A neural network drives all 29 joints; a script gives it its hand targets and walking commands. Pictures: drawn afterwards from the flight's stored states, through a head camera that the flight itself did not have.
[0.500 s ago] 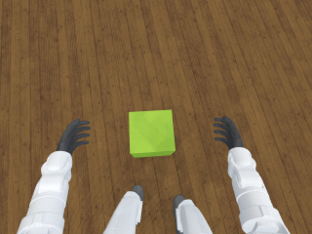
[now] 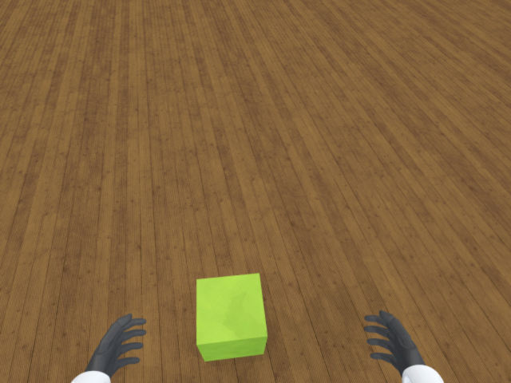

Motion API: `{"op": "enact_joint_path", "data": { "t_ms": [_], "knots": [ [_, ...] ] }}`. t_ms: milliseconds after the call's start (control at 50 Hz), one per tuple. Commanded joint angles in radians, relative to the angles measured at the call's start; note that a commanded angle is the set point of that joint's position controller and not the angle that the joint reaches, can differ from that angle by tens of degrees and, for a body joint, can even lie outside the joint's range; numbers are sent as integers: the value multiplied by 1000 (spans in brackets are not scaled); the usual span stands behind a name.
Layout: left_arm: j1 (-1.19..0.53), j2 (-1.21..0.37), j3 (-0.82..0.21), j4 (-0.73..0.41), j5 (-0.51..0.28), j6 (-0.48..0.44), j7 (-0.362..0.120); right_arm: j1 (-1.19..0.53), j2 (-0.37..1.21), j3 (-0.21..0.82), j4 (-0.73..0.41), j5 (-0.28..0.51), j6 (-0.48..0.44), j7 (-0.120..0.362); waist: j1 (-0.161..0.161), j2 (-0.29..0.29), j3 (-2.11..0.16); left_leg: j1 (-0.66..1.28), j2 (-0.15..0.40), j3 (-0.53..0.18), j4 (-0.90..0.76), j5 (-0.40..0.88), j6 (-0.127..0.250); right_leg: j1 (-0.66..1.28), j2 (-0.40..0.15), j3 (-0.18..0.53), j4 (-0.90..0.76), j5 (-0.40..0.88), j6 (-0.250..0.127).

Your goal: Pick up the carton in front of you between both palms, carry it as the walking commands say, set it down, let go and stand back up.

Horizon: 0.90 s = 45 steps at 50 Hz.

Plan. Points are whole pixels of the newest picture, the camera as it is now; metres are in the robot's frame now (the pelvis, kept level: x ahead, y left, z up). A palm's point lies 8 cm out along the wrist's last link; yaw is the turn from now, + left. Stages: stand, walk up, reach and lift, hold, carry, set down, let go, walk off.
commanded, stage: let go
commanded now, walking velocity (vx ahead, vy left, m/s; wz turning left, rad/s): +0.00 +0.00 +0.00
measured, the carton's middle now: (231, 318) +0.40 +0.07 -0.65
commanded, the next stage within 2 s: stand in 0.32 s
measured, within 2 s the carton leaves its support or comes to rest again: neither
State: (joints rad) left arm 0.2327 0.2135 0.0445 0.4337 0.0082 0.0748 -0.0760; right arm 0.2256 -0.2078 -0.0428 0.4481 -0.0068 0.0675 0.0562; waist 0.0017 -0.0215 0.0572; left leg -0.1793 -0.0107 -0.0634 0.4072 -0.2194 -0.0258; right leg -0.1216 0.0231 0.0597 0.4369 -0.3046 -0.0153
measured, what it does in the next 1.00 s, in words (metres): stands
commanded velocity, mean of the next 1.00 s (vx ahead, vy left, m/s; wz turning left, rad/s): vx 0.00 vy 0.00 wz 0.00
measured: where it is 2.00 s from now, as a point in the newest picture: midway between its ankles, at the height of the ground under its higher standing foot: outside the picture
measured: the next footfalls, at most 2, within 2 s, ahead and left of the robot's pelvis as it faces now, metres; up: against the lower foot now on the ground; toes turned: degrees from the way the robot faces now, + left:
none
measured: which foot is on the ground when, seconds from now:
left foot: down 0.00-1.00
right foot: down 0.00-1.00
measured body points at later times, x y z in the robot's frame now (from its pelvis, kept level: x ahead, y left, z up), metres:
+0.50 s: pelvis +0.00 +0.02 -0.01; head +0.01 +0.03 +0.44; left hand +0.16 +0.30 -0.09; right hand +0.15 -0.26 -0.09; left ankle +0.00 +0.14 -0.74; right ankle -0.04 -0.11 -0.74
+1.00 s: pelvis +0.00 +0.03 +0.00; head +0.01 +0.04 +0.45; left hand +0.14 +0.32 -0.11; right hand +0.13 -0.27 -0.10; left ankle +0.00 +0.14 -0.74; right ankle -0.04 -0.11 -0.74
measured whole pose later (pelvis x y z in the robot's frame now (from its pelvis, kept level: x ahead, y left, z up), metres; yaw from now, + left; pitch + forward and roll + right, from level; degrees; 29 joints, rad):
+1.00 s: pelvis +0.00 +0.03 +0.00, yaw -1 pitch -1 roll +0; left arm 0.20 0.35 0.03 0.78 0.03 0.01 0.02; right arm 0.15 -0.33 -0.02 0.85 -0.04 0.00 -0.02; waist 0.00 -0.03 0.01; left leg -0.20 -0.02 -0.03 0.48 -0.27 0.01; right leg -0.11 0.00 0.07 0.44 -0.31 0.02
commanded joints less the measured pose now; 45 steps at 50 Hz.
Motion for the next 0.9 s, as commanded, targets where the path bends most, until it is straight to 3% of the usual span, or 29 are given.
{"op": "enact_joint_path", "data": {
  "t_ms": [0, 220, 240, 260, 300, 320, 380, 580, 880],
  "knots": [
    [-45, 105, 37, -96, 9, 16, 1, -57, -70, -14, -109, 1, 13, 9, 8, -11, -16, 188, -65, 78, 1, 154, 6, -133, -12, -27, -123, 177, 36],
    [-45, 94, 32, -106, 13, 46, 4, -43, -84, -29, -110, -14, 50, 10, 0, 4, -31, 206, -51, 60, -5, 245, 9, -40, 16, -37, -87, 298, 35],
    [-56, 124, 34, -172, 32, 99, 30, 26, -88, -38, -56, 5, 19, -13, -1, 31, -84, 201, -85, 70, 32, 246, -4, -5, 16, -33, -53, 385, 34],
    [-40, 117, 21, -150, 27, 110, 41, 5, -91, -28, -71, 2, 12, -21, -9, 2, -82, 190, -77, 66, 35, 246, 1, -17, 18, -37, -44, 405, 39],
    [-34, 106, 13, -154, 21, 119, 52, -15, -91, -17, -76, 7, 6, -25, 3, 5, -78, 166, -73, 65, 40, 251, 0, -22, 21, -38, -38, 385, 35],
    [-59, 222, 48, -20, 19, 51, 91, -54, -201, -37, 62, -45, -11, -58, 19, -90, -23, 12, 38, 36, 61, 222, -2, -107, -43, -25, -26, 237, 60],
    [-50, 201, 40, 23, 34, -15, 98, -53, -209, -37, 111, -48, -39, -75, 0, -9, -47, -15, 44, 9, 44, 80, 17, -114, -50, 23, -36, 57, 35],
    [-47, 244, 35, 157, 29, -65, 97, -88, -247, -30, 230, -37, -75, -77, -4, 48, -121, 13, 80, -34, 47, 240, 38, -49, -66, 39, -2, 226, 27],
    [-45, 274, 19, 273, 26, -79, 103, -98, -285, -23, 325, -30, -84, -81, -4, 25, -99, 43, 89, -48, 26, 273, 49, -33, -86, 47, -29, 265, 23]
  ]
}}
